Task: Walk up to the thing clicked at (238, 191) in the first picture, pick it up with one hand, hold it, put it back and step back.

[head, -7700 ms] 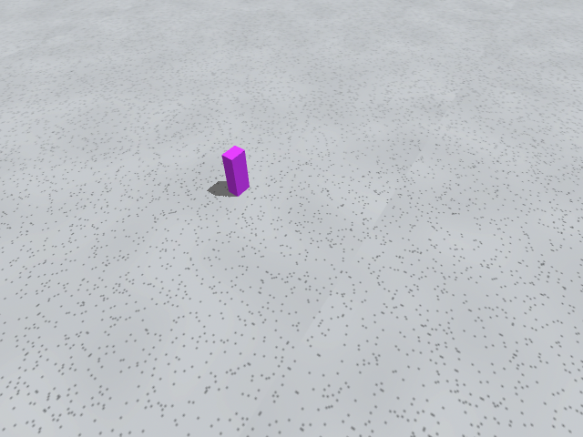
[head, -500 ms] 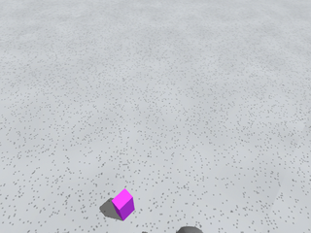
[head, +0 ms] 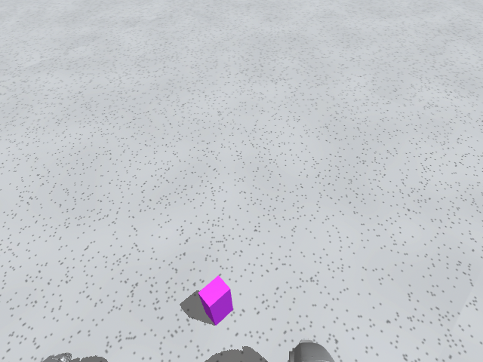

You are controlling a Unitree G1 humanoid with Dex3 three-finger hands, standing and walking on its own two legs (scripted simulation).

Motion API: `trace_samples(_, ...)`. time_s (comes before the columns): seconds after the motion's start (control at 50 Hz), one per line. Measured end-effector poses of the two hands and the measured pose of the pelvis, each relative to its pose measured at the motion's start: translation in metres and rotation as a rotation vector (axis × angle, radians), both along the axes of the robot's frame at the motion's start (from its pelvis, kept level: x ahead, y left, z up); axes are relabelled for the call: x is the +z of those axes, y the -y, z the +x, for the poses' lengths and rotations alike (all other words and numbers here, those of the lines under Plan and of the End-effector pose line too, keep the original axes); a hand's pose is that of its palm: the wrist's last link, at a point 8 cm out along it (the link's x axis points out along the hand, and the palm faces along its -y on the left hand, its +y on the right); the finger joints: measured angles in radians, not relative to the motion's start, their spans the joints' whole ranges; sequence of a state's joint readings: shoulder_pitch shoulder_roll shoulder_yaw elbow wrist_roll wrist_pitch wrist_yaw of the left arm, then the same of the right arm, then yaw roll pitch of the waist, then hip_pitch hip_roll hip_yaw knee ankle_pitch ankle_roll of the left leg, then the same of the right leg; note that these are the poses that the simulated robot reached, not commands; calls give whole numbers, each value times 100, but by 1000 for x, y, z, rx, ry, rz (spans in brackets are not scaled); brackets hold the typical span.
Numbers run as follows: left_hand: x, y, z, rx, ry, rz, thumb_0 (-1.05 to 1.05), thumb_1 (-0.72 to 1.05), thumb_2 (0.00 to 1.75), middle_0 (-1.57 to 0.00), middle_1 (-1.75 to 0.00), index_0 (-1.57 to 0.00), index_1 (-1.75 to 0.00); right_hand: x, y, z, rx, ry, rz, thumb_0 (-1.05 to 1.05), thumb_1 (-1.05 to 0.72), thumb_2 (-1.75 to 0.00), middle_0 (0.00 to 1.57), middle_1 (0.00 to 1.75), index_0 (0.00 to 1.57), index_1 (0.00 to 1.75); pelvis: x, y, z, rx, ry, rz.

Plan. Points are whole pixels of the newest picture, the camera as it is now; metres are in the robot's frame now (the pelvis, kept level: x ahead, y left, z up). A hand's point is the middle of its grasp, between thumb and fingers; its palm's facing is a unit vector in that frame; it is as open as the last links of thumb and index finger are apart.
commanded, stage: walk up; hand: left
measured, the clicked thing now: (217, 301) +0.40 +0.13 -0.63
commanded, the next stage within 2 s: stand in 0.28 s
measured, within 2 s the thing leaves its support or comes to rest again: neither
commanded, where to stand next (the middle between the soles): +0.05 -0.01 m, yaw -5 degrees
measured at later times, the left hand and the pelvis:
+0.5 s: hand out of the picture +0.14 +0.22 -0.12, palm faces -0.07 -0.93 -0.36, open 7.4 cm; pelvis +0.03 -0.02 +0.02, yaw -2 degrees
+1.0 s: hand out of the picture +0.08 +0.23 -0.12, palm faces -0.04 -0.94 -0.35, open 7.4 cm; pelvis -0.01 -0.03 +0.03, yaw -1 degrees
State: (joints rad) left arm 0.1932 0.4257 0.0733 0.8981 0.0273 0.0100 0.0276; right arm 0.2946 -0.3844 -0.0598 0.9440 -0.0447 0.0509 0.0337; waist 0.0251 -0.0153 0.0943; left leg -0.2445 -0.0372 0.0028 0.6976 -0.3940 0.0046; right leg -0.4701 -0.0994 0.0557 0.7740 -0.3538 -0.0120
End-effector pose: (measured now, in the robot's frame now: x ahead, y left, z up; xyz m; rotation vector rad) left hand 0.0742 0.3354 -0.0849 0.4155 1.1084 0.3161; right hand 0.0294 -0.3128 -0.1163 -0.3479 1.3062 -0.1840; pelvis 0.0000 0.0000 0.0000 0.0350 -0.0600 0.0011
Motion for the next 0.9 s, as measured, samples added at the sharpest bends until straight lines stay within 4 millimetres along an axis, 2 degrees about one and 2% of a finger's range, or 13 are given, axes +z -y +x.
trace_samples(0.08, -6, -1, -9, 14, -60, -47, 1, 90, 89, -21, -30, -21, -30, 17, -8, -8, -21, 8, -15, 0, -91, -89, 21, 30, 20, 30, 11, -4, 5, 17, -16, -35)
trace_samples(0.2, -18, 17, -12, -31, -144, -99, 1, 90, 89, -21, -30, -20, -30, 29, -1, 13, -16, 77, -35, 0, -90, -89, 21, 30, 20, 30, 13, 1, 12, -25, -38, -23)
trace_samples(0.32, -15, 48, 12, -81, -121, -128, 1, 90, 89, -21, -30, -21, -30, 25, 20, 35, -46, 108, -46, 0, -90, -89, 21, 30, 20, 30, 14, 13, 23, -27, -26, -54)
trace_samples(0.48, 2, 70, 56, -105, -30, -126, 1, 90, 89, -21, -30, -21, -30, 22, 19, 72, -29, 165, 0, 0, -91, -89, 20, 30, 20, 30, 22, 22, 27, -28, -29, -23)
trace_samples(0.58, 13, 76, 70, -119, 21, -118, 1, 90, 89, -21, -30, -21, -30, 23, 12, 81, -16, 189, 32, 0, -91, -89, 20, 30, 20, 30, 27, 26, 20, -26, -16, -22)
trace_samples(0.72, 18, 76, 63, -107, 28, -119, 1, 90, 89, -21, -30, -21, -30, 26, 8, 67, -12, 177, 51, 0, -91, -89, 21, 30, 20, 30, 32, 29, 8, -26, -3, -25)
trace_samples(0.9, 10, 70, 21, -60, -45, -128, 1, 90, 89, -21, -30, -21, -30, 25, 14, 24, -33, 90, 35, 0, -91, -89, 21, 30, 20, 30, 34, 30, -8, -24, -1, -27)
